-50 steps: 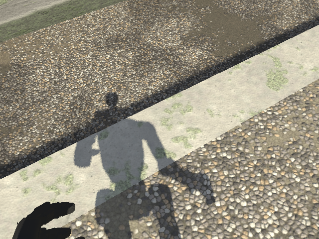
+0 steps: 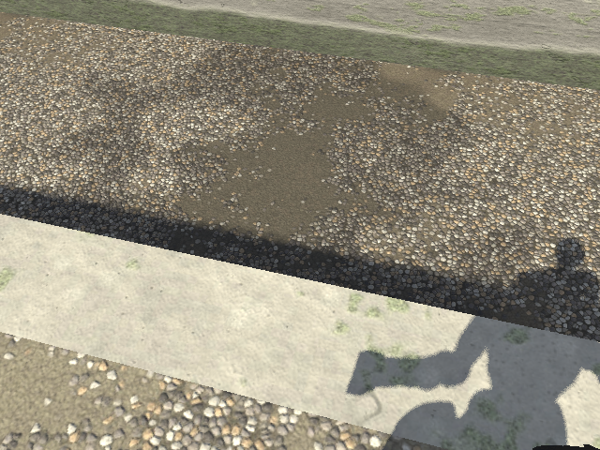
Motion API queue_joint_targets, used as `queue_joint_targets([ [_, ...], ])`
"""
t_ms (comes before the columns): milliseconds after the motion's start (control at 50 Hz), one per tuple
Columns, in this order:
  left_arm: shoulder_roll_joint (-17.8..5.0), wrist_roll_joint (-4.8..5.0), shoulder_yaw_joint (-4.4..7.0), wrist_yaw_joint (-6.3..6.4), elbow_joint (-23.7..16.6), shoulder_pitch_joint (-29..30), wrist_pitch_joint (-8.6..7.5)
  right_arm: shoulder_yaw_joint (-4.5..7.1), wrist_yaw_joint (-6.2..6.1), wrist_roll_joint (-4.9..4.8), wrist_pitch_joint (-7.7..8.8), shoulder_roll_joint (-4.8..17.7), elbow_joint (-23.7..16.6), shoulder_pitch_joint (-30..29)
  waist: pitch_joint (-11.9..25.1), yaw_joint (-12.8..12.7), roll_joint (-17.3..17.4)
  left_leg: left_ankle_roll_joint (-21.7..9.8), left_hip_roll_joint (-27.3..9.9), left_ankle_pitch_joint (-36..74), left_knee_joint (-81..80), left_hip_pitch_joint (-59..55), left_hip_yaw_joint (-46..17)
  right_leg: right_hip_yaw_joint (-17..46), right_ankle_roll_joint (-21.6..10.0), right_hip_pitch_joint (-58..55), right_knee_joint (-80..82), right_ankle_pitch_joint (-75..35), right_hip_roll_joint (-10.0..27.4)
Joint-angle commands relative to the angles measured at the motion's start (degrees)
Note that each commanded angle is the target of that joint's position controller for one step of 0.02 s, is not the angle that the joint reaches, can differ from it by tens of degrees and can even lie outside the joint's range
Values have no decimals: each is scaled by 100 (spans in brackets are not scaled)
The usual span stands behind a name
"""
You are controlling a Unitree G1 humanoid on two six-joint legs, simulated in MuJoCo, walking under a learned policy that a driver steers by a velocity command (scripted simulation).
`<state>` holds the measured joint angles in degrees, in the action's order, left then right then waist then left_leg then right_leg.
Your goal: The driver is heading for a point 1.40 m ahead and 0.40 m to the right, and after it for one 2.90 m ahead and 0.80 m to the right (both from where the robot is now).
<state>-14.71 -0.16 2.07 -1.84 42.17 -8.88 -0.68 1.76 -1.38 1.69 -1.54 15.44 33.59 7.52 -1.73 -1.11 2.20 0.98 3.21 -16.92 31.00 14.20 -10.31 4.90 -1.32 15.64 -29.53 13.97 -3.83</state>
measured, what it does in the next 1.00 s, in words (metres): steps on the spot, turning right: right foot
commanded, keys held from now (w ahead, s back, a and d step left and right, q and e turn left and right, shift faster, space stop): e+shift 0.56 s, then shift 0.08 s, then q+shift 0.36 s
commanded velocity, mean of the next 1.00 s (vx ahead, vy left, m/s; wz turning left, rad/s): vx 0.00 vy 0.00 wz -0.41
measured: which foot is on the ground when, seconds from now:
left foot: down 0.00-0.54, up 0.56-1.00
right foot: down 0.00-0.18, up 0.20-0.52, down 0.54-1.00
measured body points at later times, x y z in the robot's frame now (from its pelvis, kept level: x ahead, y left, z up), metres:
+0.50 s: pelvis +0.00 -0.01 +0.00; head +0.06 -0.04 +0.44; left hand +0.29 +0.15 -0.09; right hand +0.00 -0.33 -0.11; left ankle -0.02 +0.13 -0.73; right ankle -0.02 -0.14 -0.71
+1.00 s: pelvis +0.03 -0.05 +0.00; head +0.06 -0.05 +0.45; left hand +0.31 +0.10 -0.10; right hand +0.02 -0.35 -0.10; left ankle +0.07 +0.07 -0.71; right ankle -0.02 -0.14 -0.73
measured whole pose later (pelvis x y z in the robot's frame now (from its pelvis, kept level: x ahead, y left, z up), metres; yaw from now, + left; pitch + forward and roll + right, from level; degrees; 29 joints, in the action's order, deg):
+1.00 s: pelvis +0.03 -0.05 +0.00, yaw -25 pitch +1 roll -2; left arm -14.7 -0.4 2.8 1.3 39.7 -4.9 1.7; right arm 3.6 0.3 -1.4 -2.7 16.7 38.8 13.6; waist -2.3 1.2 -0.1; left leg 2.9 -4.2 -24.9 46.5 21.4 2.3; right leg -7.4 -2.0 13.0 -28.9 16.5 0.0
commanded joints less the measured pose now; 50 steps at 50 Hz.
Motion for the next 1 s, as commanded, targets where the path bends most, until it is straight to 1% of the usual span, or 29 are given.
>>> queue_joint_targets([
  [20, -1441, 148, 367, 84, -647, 565, -45, 363, -54, -48, 108, 828, -331, 79, 203, 284, -1142, 31, 15, -150, 102, -61, 460, 1981, -709, 20, 944, -734, 1108],
  [100, -1278, 205, 433, 214, -783, 331, 77, 395, -43, -125, 266, 612, -221, 272, 654, 205, -1272, 49, 109, -503, 252, 362, 483, 2604, -1047, -741, 485, -2232, 1248],
  [140, -1244, 254, 473, 252, -894, 478, 163, 423, -3, -167, 330, 568, -106, 497, 895, 307, -1128, 11, 17, -136, -187, 16, 454, 2600, -953, -702, 193, -2662, 1152],
  [160, -1159, 289, 464, 270, -996, 637, 214, 464, 9, -169, 339, 653, -33, 672, 965, 383, -918, -83, -250, 520, -600, -527, 339, 2349, -733, -271, -95, -2343, 922],
  [180, -988, 327, 431, 273, -1127, 609, 239, 565, 7, -107, 311, 1031, 12, 502, 798, 126, 124, -436, -830, 1829, -754, -958, -238, 1548, -346, 588, -639, -1356, 329],
  [200, -986, 292, 423, 256, -1072, 348, 228, 619, 0, -16, 276, 1137, -8, 429, 653, 93, 1016, -1023, -1729, 3535, -925, -1542, -1025, 739, 55, 1645, -1365, 492, -240],
  [220, -1177, 212, 517, 220, -947, 76, 219, 562, -38, 30, 270, 929, -129, 239, 693, 41, 1044, -1528, -2523, 4538, -859, -1687, -1321, 412, 310, 2097, -2669, 2112, -107],
  [240, -1327, 196, 593, 184, -875, 9, 238, 500, -75, -11, 258, 788, -215, 194, 685, 29, 458, -1603, -2586, 4630, -809, -1557, -1059, 337, 446, 2174, -3455, 2099, 179],
  [260, -1244, 230, 596, 164, -862, 33, 301, 472, -112, -72, 248, 718, -227, 25, 533, -47, 164, -1458, -2345, 4386, -751, -1437, -597, 235, 575, 2241, -3749, 1785, 356],
  [280, -1043, 234, 526, 135, -884, 110, 348, 477, -135, -147, 247, 757, -191, -51, 331, -33, 139, -1271, -2060, 4156, -774, -1437, -155, 103, 674, 2431, -3606, 1351, 522],
  [320, -793, 263, 413, 61, -1027, 400, 364, 525, -186, -118, 195, 922, -102, 168, 212, 224, 429, -1230, -1792, 4211, -864, -1513, 398, -271, 800, 2529, -3334, 889, 618],
  [360, -729, 265, 360, -18, -1200, 627, 360, 557, -196, -68, 124, 1017, -48, 341, 280, 393, 509, -1280, -1809, 4024, -907, -1602, 702, -487, 812, 2362, -2855, 741, 705],
  [400, -689, 227, 326, -77, -1337, 746, 363, 602, -153, -97, 94, 1165, -15, 356, 351, 450, 530, -1277, -1920, 3891, -913, -1558, 956, -648, 725, 2020, -2288, 668, 776],
  [480, -884, 205, 428, -99, -1343, 520, 478, 669, 21, -270, 173, 1327, 61, 210, 446, 308, 679, -1019, -2027, 3877, -569, -1240, 1523, -1099, 424, 1032, -1284, 469, 595],
  [520, -1014, 201, 557, -60, -1211, -1, 539, 656, 78, -369, 247, 1238, 111, 83, 641, -47, 604, -690, -1902, 4111, 310, -938, 1921, -1238, 122, 41, -386, 50, 331],
  [540, -1283, 171, 702, 46, -1024, -683, 527, 612, 114, -371, 297, 1070, 194, 235, 904, -382, 180, -313, -1594, 3724, 1362, -214, 2156, -907, -213, -1157, 211, -837, 222],
  [560, -2038, 221, 901, 171, -1054, -1094, 489, 488, 136, -112, 337, 675, -74, 154, 1015, -414, -1304, 204, -903, -333, 3075, 1693, 2223, 1101, -860, -2525, 392, -3878, 1389],
  [580, -2347, -83, 854, 128, -1292, -684, 320, 389, 116, 8, 386, 585, -344, 74, 1876, -210, -2015, 382, -150, -2437, 4403, 2722, 1037, 3337, -2293, -2649, 673, -3715, 2744],
  [600, -1778, -45, 696, 61, -1304, -540, 184, 465, 100, -105, 351, 952, -216, -244, 1747, -477, -1017, 324, -444, -2211, 4572, 2738, 512, 2661, -2177, -2291, 881, -3114, 2630],
  [620, -1487, 27, 581, 92, -1192, -314, 112, 464, 67, -195, 316, 984, -223, -329, 1191, -274, -902, 206, -564, -1751, 4286, 2688, 554, 2035, -1796, -1770, 899, -2607, 2298],
  [640, -1303, 126, 525, 147, -1156, -52, 113, 476, -17, -144, 275, 959, -82, -210, 859, -84, -535, 200, -714, -1304, 3845, 2576, 588, 1597, -1433, -1367, 900, -2150, 1939],
  [660, -1138, 191, 451, 205, -1142, 224, 134, 500, -71, -113, 214, 997, 8, -48, 772, 73, -647, 245, -756, -955, 3555, 2263, 652, 1237, -1262, -1013, 891, -2266, 1788],
  [720, -727, -28, 236, 291, -1029, 488, 95, 388, -14, -166, 107, 684, 372, 559, 1041, 287, -775, 420, -717, -306, 3209, 1163, 878, 368, -1201, -444, 942, -2918, 1515],
  [760, -452, -103, 126, 282, -815, 469, 32, 234, 28, -189, 77, 360, 439, 551, 917, 229, -871, 421, -852, 22, 2138, 648, 864, -85, -1033, -284, 1037, -2346, 1339],
  [780, -537, -141, 149, 278, -737, 402, 17, 204, 46, -204, 62, 358, 384, 384, 760, 104, -980, 398, -859, 80, 1822, 522, 887, -118, -1042, -210, 1129, -1909, 1377],
  [800, -723, -173, 203, 280, -683, 355, 22, 233, 52, -232, 41, 519, 301, 232, 577, 4, -1046, 373, -831, 18, 1684, 520, 925, -52, -1105, -154, 1216, -1469, 1481],
  [840, -1145, -147, 344, 300, -619, 267, 91, 330, 51, -297, 5, 895, 137, 68, 210, -126, -1068, 319, -774, -346, 1756, 924, 1026, 236, -1266, -209, 1326, -782, 1775],
  [900, -1126, -48, 376, 332, -543, 209, 166, 331, 77, -308, -16, 834, 42, 103, -9, -152, -878, 253, -885, -780, 1878, 1438, 1020, 481, -1366, -563, 1278, -850, 2157],
  [1000, -1100, 24, 443, 365, -557, 390, 222, 329, 230, -331, -28, 637, 12, 434, 421, 27, -800, 98, -764, -805, 1287, 1072, 1349, -23, -1165, -1128, 666, -2596, 2295],
])
Keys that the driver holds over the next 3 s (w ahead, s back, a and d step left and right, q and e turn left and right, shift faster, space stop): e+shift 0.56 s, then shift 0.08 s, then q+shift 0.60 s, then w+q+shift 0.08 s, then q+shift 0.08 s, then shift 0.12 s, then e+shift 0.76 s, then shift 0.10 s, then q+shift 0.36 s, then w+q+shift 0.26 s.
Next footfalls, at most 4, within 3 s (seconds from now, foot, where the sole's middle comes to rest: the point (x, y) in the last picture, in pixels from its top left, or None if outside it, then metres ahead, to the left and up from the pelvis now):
0.54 right None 0.01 -0.16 -0.77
1.06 left None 0.10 0.05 -0.77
1.54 right None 0.22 -0.17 -0.77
1.92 left None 0.24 0.07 -0.77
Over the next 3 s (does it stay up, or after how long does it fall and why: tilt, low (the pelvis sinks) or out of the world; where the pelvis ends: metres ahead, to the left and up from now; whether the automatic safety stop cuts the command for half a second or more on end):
stays up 0.23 -0.02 -0.01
